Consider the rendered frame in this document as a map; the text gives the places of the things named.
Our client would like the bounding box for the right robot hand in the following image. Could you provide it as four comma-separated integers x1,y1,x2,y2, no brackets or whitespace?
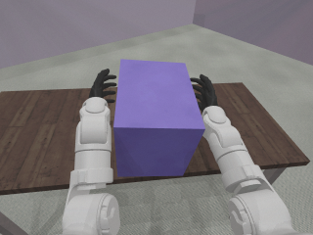
190,74,218,113

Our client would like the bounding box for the right robot forearm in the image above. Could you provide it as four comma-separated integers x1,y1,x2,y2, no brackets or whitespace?
201,106,292,225

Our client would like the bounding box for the table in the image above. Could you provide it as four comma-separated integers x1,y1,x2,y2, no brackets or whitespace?
0,82,310,235

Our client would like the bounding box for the robot left upper arm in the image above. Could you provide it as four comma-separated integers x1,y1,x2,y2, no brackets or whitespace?
55,193,120,235

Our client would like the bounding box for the carton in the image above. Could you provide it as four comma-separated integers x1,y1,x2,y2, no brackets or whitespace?
113,59,205,177

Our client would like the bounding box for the robot right upper arm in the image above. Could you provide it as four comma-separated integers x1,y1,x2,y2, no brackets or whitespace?
228,189,313,235

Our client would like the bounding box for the left robot hand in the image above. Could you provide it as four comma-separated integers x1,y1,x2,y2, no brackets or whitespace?
88,69,117,103

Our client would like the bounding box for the left robot forearm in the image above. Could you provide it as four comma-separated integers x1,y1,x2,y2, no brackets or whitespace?
62,97,113,231

